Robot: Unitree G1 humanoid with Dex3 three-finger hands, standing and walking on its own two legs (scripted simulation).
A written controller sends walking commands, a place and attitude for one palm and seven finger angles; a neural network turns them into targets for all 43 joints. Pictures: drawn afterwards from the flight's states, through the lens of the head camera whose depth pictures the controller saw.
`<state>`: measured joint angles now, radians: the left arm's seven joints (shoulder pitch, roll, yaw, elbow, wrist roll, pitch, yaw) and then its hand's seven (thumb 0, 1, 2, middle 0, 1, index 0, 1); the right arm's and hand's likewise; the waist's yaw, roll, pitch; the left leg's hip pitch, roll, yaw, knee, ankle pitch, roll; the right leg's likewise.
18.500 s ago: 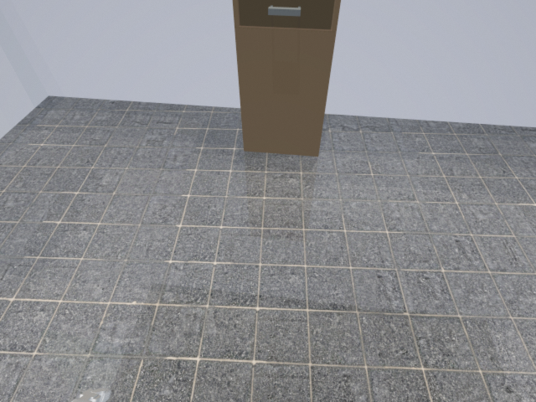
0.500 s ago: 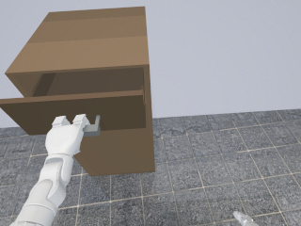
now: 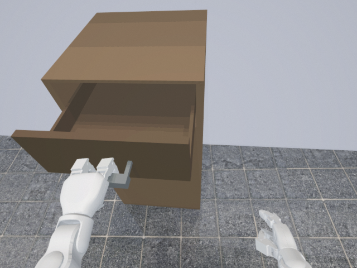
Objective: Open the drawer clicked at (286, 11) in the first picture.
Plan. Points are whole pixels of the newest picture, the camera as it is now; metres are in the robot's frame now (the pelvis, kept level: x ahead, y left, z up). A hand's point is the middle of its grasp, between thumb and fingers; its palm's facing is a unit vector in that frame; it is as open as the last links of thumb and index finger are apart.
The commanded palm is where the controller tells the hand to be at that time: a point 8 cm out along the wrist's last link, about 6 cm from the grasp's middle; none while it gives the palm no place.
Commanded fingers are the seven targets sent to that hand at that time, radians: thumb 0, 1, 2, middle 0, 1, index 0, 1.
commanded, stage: pull the drawer open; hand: left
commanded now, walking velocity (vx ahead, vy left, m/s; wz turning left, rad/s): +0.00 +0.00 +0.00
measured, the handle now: (103, 171) +0.31 +0.22 +0.04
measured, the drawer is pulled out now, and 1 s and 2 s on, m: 0.19 0.30 0.30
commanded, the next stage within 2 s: open the thumb to release the handle in 1.20 s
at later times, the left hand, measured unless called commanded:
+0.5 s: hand (91, 213) +0.21 +0.22 +0.03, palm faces -0.03 -0.11 -0.99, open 6.1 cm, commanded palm +0.16 +0.23 +0.08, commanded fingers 0.00 0.90 0.90 -0.40 -1.35 -0.40 -1.35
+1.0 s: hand (77, 254) +0.14 +0.22 +0.03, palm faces -0.03 -0.12 -0.99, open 6.2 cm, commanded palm +0.09 +0.23 +0.08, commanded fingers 0.00 0.90 0.90 -0.40 -1.35 -0.40 -1.35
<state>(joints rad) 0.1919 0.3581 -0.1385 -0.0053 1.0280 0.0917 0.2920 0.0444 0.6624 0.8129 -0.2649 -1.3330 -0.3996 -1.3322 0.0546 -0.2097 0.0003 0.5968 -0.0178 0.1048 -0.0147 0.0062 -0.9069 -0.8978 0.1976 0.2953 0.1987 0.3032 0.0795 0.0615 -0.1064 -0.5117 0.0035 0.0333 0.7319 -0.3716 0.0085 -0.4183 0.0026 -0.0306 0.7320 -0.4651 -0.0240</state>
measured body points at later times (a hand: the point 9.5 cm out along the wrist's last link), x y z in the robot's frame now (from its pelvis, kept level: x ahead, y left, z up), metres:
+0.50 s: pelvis -0.01 -0.01 +0.00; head +0.01 -0.04 +0.45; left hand +0.21 +0.22 +0.08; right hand +0.15 -0.28 -0.10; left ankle -0.01 +0.12 -0.71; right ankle -0.06 -0.10 -0.71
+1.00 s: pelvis -0.01 +0.00 -0.01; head +0.01 -0.03 +0.44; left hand +0.13 +0.22 +0.08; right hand +0.21 -0.20 -0.10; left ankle -0.01 +0.12 -0.71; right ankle -0.06 -0.10 -0.71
